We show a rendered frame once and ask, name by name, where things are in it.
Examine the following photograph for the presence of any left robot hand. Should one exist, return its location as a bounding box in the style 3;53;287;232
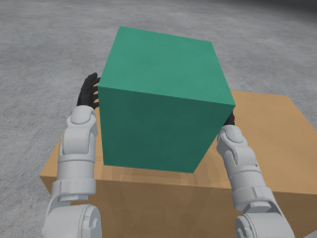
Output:
76;72;101;110

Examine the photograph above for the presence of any right robot upper arm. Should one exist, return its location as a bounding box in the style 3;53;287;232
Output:
235;212;294;238

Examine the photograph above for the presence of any robot right forearm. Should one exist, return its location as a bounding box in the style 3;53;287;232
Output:
216;125;295;238

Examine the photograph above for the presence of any robot left forearm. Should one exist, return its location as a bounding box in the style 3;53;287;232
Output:
41;105;98;238

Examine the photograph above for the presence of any left robot upper arm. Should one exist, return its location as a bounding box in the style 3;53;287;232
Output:
42;203;102;238

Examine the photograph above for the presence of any pedestal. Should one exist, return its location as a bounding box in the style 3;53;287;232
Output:
40;82;317;238

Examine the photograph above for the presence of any carton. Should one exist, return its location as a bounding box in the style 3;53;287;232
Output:
97;26;236;174

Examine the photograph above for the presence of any right robot hand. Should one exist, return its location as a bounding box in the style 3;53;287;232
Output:
223;111;235;126

